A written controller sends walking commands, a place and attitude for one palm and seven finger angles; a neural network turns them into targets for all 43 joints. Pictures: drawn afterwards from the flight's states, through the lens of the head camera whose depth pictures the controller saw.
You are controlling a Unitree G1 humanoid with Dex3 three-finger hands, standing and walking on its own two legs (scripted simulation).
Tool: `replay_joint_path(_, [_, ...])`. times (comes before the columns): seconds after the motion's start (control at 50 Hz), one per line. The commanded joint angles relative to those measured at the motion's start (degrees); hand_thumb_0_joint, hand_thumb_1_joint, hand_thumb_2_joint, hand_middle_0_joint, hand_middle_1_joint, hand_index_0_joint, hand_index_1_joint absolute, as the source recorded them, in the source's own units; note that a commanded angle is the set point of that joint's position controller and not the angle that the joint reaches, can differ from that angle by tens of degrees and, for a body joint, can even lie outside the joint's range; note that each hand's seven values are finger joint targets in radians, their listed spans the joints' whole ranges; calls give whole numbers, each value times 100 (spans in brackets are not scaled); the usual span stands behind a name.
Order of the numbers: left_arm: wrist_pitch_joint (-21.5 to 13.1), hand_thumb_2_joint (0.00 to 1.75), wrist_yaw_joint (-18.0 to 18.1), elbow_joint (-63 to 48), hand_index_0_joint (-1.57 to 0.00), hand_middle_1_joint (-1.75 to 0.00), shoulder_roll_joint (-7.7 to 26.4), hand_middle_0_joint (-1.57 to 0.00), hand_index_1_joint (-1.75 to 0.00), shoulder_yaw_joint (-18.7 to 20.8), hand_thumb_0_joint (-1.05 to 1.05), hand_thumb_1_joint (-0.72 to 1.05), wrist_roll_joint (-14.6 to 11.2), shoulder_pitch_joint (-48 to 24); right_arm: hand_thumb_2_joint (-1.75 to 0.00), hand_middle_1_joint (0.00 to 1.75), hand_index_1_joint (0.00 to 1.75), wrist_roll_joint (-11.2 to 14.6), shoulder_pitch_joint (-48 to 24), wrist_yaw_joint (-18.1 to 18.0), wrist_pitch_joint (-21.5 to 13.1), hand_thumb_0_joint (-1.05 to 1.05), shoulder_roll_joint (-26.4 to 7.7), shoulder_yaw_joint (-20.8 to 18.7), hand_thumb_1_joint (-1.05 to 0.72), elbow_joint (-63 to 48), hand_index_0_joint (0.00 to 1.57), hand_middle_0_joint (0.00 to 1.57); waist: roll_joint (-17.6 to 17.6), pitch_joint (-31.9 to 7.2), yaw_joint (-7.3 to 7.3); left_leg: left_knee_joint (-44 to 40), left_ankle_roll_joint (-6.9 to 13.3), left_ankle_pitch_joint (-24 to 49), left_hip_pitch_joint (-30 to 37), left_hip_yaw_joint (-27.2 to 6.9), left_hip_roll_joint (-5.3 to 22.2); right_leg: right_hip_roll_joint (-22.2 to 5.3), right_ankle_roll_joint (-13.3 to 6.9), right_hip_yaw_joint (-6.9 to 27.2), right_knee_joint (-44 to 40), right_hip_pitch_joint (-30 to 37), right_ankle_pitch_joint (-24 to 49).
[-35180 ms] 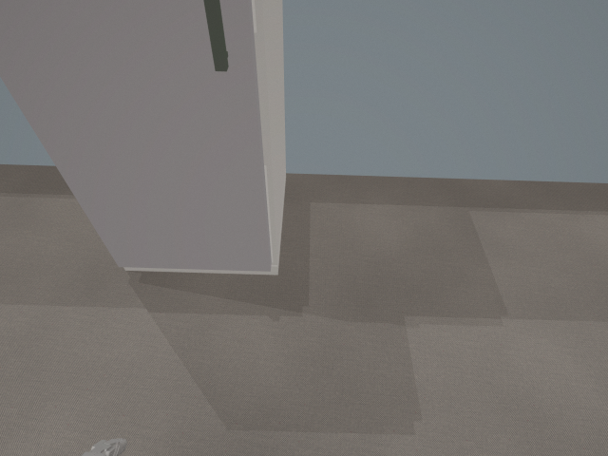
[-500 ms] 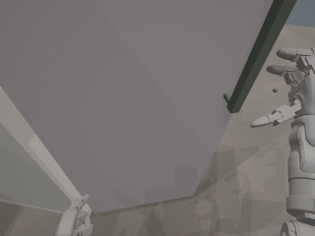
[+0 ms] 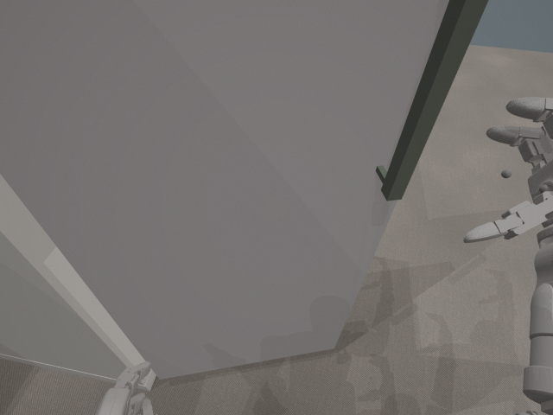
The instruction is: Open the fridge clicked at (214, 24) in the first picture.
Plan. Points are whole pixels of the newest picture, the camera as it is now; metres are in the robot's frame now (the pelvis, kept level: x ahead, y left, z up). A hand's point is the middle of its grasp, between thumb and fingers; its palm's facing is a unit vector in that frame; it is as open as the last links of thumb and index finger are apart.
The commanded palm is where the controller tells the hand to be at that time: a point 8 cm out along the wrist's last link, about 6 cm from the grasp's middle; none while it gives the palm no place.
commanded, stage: slip the hand off the handle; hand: right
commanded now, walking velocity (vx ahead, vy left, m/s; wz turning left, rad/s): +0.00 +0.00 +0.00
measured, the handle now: (417, 99) +0.43 -0.14 +0.27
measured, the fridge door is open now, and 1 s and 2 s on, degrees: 69 69 69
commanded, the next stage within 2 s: draw the hand back to the body in 0.66 s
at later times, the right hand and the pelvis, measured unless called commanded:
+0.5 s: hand (547, 233) +0.26 -0.24 +0.23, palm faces +0.19 +0.97 -0.17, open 14.7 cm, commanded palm +0.22 -0.28 +0.23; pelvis -0.01 +0.02 +0.00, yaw -1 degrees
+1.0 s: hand (545, 267) +0.24 -0.24 +0.20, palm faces +0.04 +0.99 -0.12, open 14.7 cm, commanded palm +0.20 -0.29 +0.22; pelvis +0.00 +0.01 +0.00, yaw -2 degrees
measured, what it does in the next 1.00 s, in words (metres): stands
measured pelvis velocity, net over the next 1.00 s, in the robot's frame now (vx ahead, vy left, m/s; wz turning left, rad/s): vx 0.00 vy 0.01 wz -0.03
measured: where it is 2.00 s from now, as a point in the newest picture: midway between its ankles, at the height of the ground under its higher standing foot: outside the picture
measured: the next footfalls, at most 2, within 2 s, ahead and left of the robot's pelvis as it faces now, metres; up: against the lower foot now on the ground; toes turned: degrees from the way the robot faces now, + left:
none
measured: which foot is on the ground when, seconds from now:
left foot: down 0.00-1.00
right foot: down 0.00-1.00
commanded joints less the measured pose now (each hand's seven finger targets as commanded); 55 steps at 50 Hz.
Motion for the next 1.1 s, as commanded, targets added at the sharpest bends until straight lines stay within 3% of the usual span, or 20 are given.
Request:
replay_joint_path(0.0, [-366, 90, 67, -936, -20, -30, 787, -20, -30, 256, 0, 90, 21, -704, -20, 115, 115, 166, -1715, -64, -249, 0, -1293, -329, 55, -1794, 25, 25, -394, -1408, -146, -228, 284, 1555, 297, 117, -196, -90, 118, 462, -403, 950, 2158])
replay_joint_path(0.1, [-482, 90, 77, -954, -20, -30, 727, -20, -30, 208, 0, 90, 36, -863, -20, 115, 115, 196, -1410, -189, -209, 0, -1130, -283, 55, -2385, 25, 25, -291, -1342, -156, -256, 272, 1411, 316, 129, -194, -94, 115, 464, -447, 979, 1938])
replay_joint_path(0.16, [-512, 90, 102, -914, -20, -30, 701, -20, -30, 176, 0, 90, 7, -918, -20, 115, 115, 185, -1202, -196, -102, 0, -1002, -168, 55, -2256, 25, 25, -193, -1041, -87, -340, 246, 1127, 191, 141, -195, -79, 108, 463, -521, 845, 1518])
replay_joint_path(0.18, [-523, 90, 117, -907, -20, -30, 718, -20, -30, 182, 0, 90, 11, -924, -20, 115, 115, 195, -1118, -204, -91, 0, -1182, -352, 55, -2302, 25, 25, -173, -1024, -120, -354, 253, 1114, 250, 130, -192, -69, 100, 468, -525, 807, 1480])
replay_joint_path(0.22, [-536, 90, 118, -944, -20, -30, 688, -20, -30, 156, 0, 90, 14, -994, -20, 115, 115, 219, -878, -171, -53, 0, -1080, -307, 55, -2482, 25, 25, -249, -1134, -150, -354, 251, 1244, 360, 117, -163, -52, 80, 422, -504, 847, 1547])
replay_joint_path(0.26, [-549, 90, 130, -932, -20, -30, 684, -20, -30, 125, 0, 90, 0, -1033, -20, 115, 115, 283, -842, -112, -3, 0, -1094, -336, 55, -2384, 25, 25, -130, -911, -134, -412, 238, 1060, 308, 117, -171, -43, 73, 427, -537, 719, 1293])
replay_joint_path(0.3, [-540, 90, 160, -924, -20, -30, 711, -20, -30, 130, 0, 90, -5, -1065, -20, 115, 115, 335, -617, -53, 12, 0, -1317, -588, 55, -2425, 25, 25, -85, -946, -187, -452, 237, 1084, 415, 75, -164, -36, 43, 382, -510, 688, 1272])
replay_joint_path(0.34, [-574, 90, 164, -957, -20, -30, 669, -20, -30, 107, 0, 90, -13, -1117, -20, 115, 115, 415, -650, 30, 2, 0, -1226, -533, 55, -2567, 25, 25, -145, -933, -151, -470, 219, 1050, 395, 71, -151, -14, 42, 368, -502, 705, 1200])
replay_joint_path(0.4, [-619, 90, 159, -1003, -20, -30, 688, -20, -30, 108, 0, 90, 1, -1145, -20, 115, 115, 511, -207, 158, -29, 0, -1356, -754, 55, -2784, 25, 25, -139, -1119, -251, -407, 224, 1349, 612, 51, -138, -6, 26, 339, -429, 731, 1427])
replay_joint_path(0.46, [-674, 90, 165, -1037, -20, -30, 654, -20, -30, 85, 0, 90, -13, -1197, -20, 115, 115, 618, -33, 305, -13, 0, -1242, -672, 55, -2979, 25, 25, -262, -969, -227, -434, 198, 1289, 538, 44, -131, 22, 27, 331, -423, 696, 1328])
replay_joint_path(0.5, [-711, 90, 201, -992, -20, -30, 678, -20, -30, 80, 0, 90, -27, -1197, -20, 115, 115, 669, 117, 341, 44, 0, -1306, -746, 55, -2891, 25, 25, -186, -695, -211, -518, 194, 1099, 448, 18, -121, 5, 14, 322, -419, 602, 1138])
replay_joint_path(0.58, [-774, 90, 275, -946, -20, -30, 707, -20, -30, 78, 0, 90, -33, -1193, -20, 115, 115, 786, 38, 416, 83, 0, -1457, -908, 55, -2860, 25, 25, -139, -599, -166, -590, 153, 798, 351, -30, -92, 30, 5, 347, -405, 486, 910])
replay_joint_path(0.6, [-774, 90, 305, -890, -20, -30, 734, -20, -30, 97, 0, 90, -30, -1186, -20, 115, 115, 819, -59, 423, 89, 0, -1557, -1012, 55, -2770, 25, 25, -32, -612, -152, -621, 146, 810, 405, -100, -60, 10, -1, 334, -351, 451, 917])
replay_joint_path(0.66, [-852, 90, 331, -928, -20, -30, 695, -20, -30, 80, 0, 90, -44, -1218, -20, 115, 115, 815, -282, 504, 17, 0, -1388, -772, 55, -2886, 25, 25, -362, -766, -135, -553, 156, 794, 357, -93, -60, 51, -3, 363, -322, 576, 937])
replay_joint_path(0.76, [-944, 90, 328, -909, -20, -30, 715, -20, -30, 102, 0, 90, -14, -1140, -20, 115, 115, 764, -49, 523, -20, 0, -1427, -793, 55, -2851, 25, 25, -262, -941, -205, -428, 165, 1046, 442, -37, -59, 32, -8, 397, -284, 591, 1130])
replay_joint_path(0.78, [-935, 90, 351, -942, -20, -30, 788, -20, -30, 69, 0, 90, -148, -1245, -20, 115, 115, 785, 688, 644, 887, 0, -1641, -853, 55, -1925, 25, 25, -404, -955, -391, -447, 203, 1010, 653, -47, 9, -3, -2, 426, -453, 477, 931])
replay_joint_path(0.8, [-893, 90, 361, -1043, -20, -30, 813, -20, -30, 63, 0, 90, -194, -1292, -20, 115, 115, 818, 705, 708, 1283, 0, -1641, -912, 55, -2362, 25, 25, -458, -964, -426, -512, 189, 1189, 808, -6, 40, 2, -16, 399, -473, 550, 1136])
replay_joint_path(0.9, [-997, 90, 288, -1336, -20, -30, 772, -20, -30, -52, 0, 90, -268, -1547, -20, 115, 115, 1092, 799, 890, 2569, 0, -1940, -1236, 55, -3625, 25, 25, -201, -1238, -455, -471, 137, 1904, 1072, 108, 20, 9, -78, 458, -450, 924, 1837])
replay_joint_path(1.0, [-1135, 90, 206, -1219, -20, -30, 762, -20, -30, -64, 0, 90, -229, -1444, -20, 115, 115, 1257, 1072, 787, 2647, 0, -1802, -1408, 55, -3647, 25, 25, 18, -790, -403, -579, 139, 1628, 723, 153, -74, 1, -45, 524, -452, 982, 1643])
replay_joint_path(1.08, [-1136, 90, 197, -1159, -20, -30, 773, -20, -30, -62, 0, 90, -264, -1406, -20, 115, 115, 1123, 1010, 787, 2795, 0, -1393, -870, 55, -3474, 25, 25, -226, -348, -256, -658, 129, 1017, 329, 173, -65, -12, -33, 559, -577, 913, 1132])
